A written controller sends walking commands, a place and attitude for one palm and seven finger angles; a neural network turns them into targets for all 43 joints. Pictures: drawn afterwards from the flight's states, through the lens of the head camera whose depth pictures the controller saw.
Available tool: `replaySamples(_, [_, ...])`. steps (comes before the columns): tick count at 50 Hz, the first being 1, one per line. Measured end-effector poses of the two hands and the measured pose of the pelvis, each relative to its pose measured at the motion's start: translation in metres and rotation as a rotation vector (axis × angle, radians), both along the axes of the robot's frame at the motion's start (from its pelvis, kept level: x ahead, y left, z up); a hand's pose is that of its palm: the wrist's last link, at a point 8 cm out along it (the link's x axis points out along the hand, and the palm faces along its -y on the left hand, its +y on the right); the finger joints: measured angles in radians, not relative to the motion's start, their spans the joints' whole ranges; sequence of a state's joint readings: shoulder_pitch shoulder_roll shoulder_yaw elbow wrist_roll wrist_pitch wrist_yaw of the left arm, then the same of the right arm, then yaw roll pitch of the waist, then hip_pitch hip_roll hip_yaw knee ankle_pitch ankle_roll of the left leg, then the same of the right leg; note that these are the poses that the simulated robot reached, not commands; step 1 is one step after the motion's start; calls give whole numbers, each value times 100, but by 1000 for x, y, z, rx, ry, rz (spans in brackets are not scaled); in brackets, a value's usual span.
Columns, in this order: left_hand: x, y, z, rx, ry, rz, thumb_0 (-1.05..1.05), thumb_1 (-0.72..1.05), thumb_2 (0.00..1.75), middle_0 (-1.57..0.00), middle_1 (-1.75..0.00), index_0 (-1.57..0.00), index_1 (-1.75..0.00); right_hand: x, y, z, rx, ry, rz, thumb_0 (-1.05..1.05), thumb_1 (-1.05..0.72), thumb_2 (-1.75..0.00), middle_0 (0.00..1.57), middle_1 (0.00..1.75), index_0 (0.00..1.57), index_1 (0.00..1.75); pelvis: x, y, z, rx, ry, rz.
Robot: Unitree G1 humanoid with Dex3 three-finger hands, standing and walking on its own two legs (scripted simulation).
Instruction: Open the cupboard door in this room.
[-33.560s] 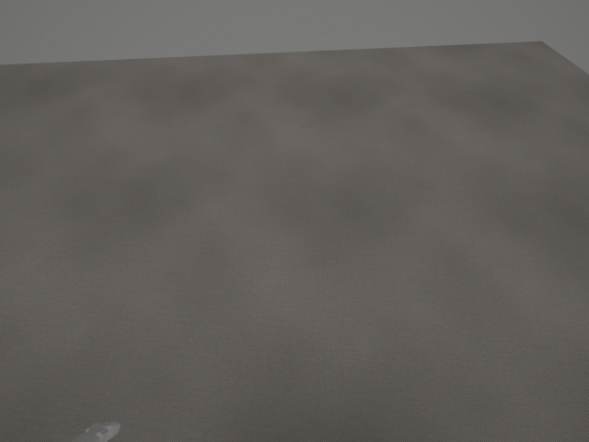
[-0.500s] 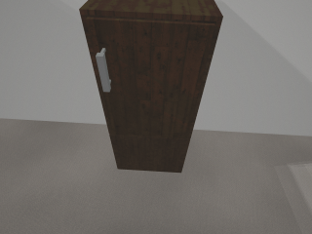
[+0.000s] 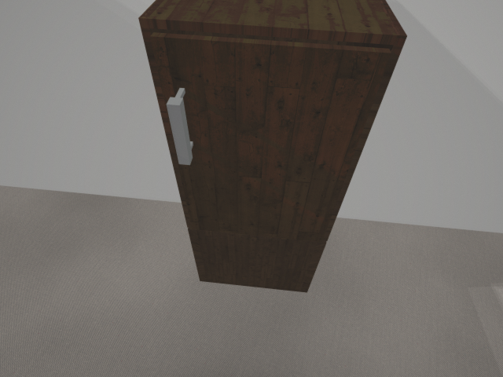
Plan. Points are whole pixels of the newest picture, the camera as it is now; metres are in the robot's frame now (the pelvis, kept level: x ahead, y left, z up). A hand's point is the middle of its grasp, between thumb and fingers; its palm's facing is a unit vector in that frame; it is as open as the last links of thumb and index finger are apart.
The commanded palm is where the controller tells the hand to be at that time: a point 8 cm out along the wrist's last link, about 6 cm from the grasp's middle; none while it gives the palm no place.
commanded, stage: come to a stop and stand still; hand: left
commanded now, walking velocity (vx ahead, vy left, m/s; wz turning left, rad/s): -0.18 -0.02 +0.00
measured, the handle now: (183, 127) +0.56 +0.19 +0.09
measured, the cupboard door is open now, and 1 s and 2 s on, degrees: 0 0 0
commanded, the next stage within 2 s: look again from close up in 0.86 s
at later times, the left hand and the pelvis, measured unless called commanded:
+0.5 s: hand out of the picture +0.08 +0.19 -0.17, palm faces +0.00 -0.97 -0.26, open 7.4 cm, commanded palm none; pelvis +0.01 +0.00 -0.01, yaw -2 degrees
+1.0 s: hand out of the picture -0.02 +0.14 -0.17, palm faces -0.01 -0.98 -0.17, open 7.3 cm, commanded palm none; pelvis +0.00 -0.01 +0.00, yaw -2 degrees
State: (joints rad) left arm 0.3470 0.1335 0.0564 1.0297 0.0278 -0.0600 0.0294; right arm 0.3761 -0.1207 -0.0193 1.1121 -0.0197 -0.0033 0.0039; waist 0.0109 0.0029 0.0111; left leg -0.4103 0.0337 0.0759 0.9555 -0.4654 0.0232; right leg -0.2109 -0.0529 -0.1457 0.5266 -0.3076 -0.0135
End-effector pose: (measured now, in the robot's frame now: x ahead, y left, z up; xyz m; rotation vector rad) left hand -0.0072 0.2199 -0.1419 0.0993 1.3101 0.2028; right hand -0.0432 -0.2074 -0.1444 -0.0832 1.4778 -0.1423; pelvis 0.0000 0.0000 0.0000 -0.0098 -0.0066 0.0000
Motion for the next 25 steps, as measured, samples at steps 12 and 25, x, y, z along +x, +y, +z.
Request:
replaySamples(12, [32, 23, -14, -51, 131, -37, 0, 91, 89, -20, -30, -20, -30, 121, 10, 15, -120, -218, 37, 2, -94, -90, 20, 30, 20, 30, 39, 31, -1, 7, 17, -36])
replaySamples(25, [77, 14, 8, 73, -54, -108, 0, 91, 90, -20, -30, -19, -30, 100, -24, -10, -52, -212, -17, 1, -91, -90, 20, 30, 20, 30, 12, -2, -8, 26, 20, -42])
